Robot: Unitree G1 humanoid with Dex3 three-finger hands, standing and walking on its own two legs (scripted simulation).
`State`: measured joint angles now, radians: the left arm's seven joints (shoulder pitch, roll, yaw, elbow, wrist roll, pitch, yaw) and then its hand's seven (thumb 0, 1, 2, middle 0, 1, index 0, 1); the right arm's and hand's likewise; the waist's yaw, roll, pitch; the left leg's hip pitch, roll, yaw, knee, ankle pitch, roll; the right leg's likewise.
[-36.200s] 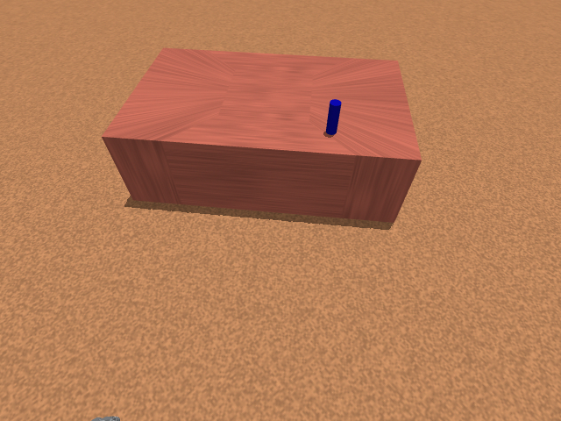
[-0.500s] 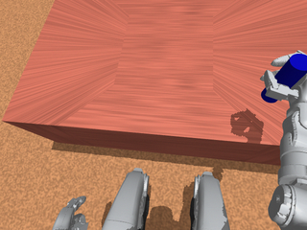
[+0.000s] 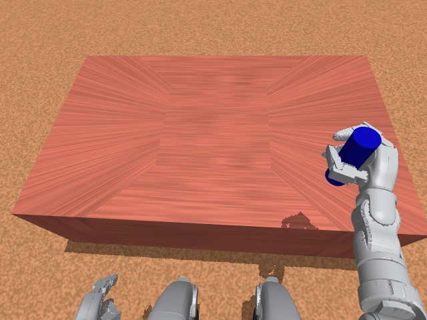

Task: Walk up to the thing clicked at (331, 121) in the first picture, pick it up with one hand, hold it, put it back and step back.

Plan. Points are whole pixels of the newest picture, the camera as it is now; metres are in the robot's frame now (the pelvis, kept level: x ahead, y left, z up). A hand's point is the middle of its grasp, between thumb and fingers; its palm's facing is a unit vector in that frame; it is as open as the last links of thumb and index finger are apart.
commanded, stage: hold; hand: right
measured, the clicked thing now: (349, 159) +0.39 -0.21 +0.04
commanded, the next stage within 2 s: crouch in 1.60 s
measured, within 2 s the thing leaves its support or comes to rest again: neither
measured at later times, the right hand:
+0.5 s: hand (337, 157) +0.37 -0.17 +0.08, palm faces +0.21 +0.98 +0.01, open 5.5 cm
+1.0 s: hand (343, 161) +0.35 -0.17 +0.10, palm faces +0.20 +0.98 +0.01, open 5.5 cm
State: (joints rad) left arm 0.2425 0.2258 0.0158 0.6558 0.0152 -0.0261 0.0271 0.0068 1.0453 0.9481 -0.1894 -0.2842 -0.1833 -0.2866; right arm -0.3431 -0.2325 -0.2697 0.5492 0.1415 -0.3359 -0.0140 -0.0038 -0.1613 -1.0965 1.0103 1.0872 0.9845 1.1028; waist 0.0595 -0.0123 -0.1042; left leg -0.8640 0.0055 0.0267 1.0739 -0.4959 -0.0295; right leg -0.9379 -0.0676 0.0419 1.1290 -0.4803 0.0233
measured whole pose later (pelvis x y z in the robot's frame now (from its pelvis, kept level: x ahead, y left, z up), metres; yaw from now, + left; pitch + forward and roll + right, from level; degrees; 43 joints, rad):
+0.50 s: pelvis +0.01 +0.00 +0.03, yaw +0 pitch +10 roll +2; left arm 0.26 0.22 0.02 0.67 0.01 -0.02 0.04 0.01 0.99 0.89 -0.20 -0.29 -0.20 -0.29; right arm -0.22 -0.17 -0.19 0.49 0.14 -0.36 -0.04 0.00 -0.15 -1.12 1.02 1.08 0.99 1.10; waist 0.04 -0.01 -0.07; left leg -0.64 0.01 0.01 0.91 -0.45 -0.03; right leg -0.69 -0.06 0.01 0.94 -0.43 0.03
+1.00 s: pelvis +0.01 +0.00 +0.04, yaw +0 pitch +7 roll +1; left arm 0.23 0.21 0.01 0.67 0.01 -0.01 0.05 0.01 1.05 0.90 -0.20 -0.29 -0.19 -0.29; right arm -0.15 -0.16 -0.15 0.43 0.15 -0.35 -0.05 -0.01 -0.14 -1.12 1.02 1.08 1.00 1.10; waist 0.02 -0.01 -0.05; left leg -0.54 0.02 0.01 0.83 -0.42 -0.03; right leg -0.59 -0.06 0.01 0.86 -0.40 0.02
